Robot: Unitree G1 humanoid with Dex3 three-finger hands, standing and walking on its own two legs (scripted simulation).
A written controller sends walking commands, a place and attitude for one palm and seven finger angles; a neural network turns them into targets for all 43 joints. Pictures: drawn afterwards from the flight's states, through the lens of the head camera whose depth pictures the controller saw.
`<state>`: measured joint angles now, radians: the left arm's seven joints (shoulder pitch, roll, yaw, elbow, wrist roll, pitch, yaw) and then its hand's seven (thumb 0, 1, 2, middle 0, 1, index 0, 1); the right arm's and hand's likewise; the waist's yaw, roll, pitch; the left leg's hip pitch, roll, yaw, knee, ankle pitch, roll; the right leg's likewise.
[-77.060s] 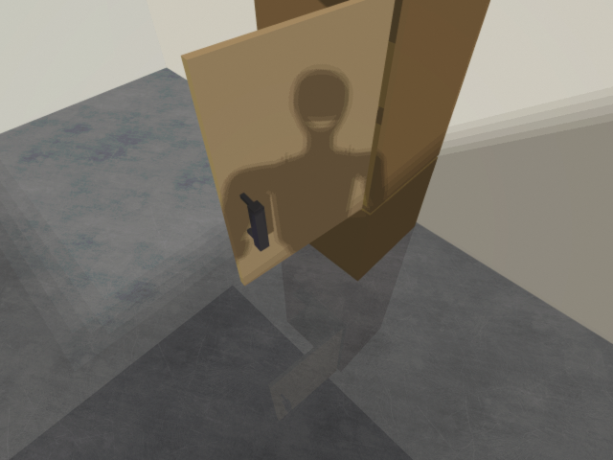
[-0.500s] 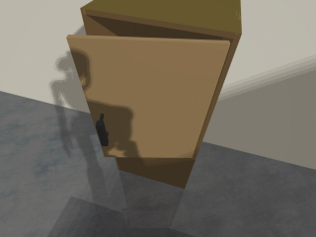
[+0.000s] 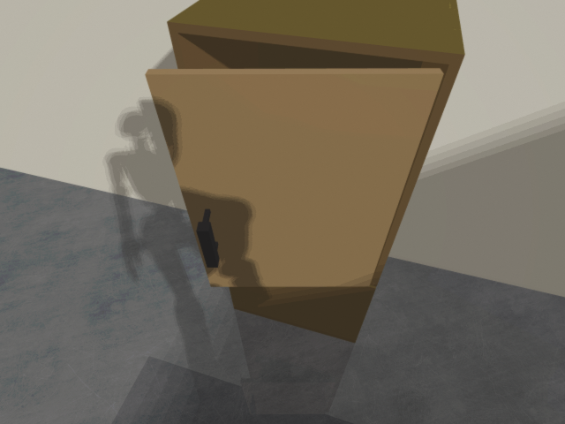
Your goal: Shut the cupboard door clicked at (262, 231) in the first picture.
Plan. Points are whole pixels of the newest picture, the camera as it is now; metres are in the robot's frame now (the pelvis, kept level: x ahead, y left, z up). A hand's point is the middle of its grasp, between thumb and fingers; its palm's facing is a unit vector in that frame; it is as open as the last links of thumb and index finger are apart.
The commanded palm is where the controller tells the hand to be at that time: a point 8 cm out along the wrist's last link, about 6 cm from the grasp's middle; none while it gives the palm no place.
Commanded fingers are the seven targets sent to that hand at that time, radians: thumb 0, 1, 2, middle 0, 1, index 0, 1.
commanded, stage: look again from close up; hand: left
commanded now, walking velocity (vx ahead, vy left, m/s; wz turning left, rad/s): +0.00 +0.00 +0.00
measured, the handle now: (210, 238) +0.49 +0.18 -0.09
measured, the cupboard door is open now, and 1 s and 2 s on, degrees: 17 17 17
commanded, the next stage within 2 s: raise the hand and make a fist in 0.18 s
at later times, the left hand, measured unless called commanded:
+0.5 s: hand (165, 349) +0.22 +0.18 -0.01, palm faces +0.22 -0.97 -0.06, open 7.1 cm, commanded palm +0.11 +0.23 -0.07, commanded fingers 0.00 0.90 0.90 -0.40 -0.52 -0.40 -0.52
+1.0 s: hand (196, 404) +0.17 +0.14 -0.08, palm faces -0.10 -1.00 +0.01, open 4.7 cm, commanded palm +0.13 +0.21 -0.07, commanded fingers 0.00 0.90 0.90 -0.86 -1.02 -0.86 -1.02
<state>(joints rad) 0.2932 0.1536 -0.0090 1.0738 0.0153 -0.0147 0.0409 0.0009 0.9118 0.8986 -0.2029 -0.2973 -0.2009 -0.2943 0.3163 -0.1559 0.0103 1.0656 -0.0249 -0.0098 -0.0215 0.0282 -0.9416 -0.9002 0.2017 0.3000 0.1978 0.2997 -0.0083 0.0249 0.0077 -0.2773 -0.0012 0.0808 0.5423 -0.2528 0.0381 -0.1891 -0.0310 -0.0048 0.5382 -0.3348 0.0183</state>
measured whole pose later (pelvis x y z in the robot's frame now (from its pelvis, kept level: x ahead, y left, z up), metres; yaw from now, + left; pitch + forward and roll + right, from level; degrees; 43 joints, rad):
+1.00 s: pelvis -0.05 -0.05 -0.13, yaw +2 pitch +16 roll -2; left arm 0.31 0.25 0.16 0.03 -0.33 -0.29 -0.42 0.01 0.90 0.90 -0.69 -0.83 -0.69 -0.82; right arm 0.19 -0.18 0.02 0.56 0.04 -0.20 -0.08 0.01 -0.90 -0.90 0.20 0.30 0.20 0.30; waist 0.02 0.05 -0.17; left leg -1.13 0.06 -0.05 1.34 -0.49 -0.03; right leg -1.00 0.02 -0.11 1.34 -0.63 -0.05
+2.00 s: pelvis -0.04 -0.01 -0.11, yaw +2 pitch +18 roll -4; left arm 0.40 0.25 0.13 -0.01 -0.27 -0.36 -0.25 0.01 0.90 0.90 -1.30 -1.50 -1.30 -1.49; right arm 0.25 -0.24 0.01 0.50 0.01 -0.15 -0.05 0.01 -0.90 -0.90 0.20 0.30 0.20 0.30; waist 0.00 0.04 -0.18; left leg -1.13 0.05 -0.03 1.31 -0.50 0.02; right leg -0.98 0.01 -0.09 1.27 -0.61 -0.01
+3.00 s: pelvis -0.03 -0.02 -0.12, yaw +1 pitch +21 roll -3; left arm -0.16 0.21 0.11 0.42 -0.18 -0.42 -0.14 0.01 0.90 0.90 -1.30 -1.50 -1.30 -1.50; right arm 0.25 -0.25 0.01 0.59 -0.01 -0.10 -0.03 0.01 -0.90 -0.90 0.20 0.30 0.20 0.30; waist -0.04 0.03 -0.19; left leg -1.19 0.05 -0.01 1.32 -0.51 0.01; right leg -1.06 0.01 -0.07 1.31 -0.62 -0.01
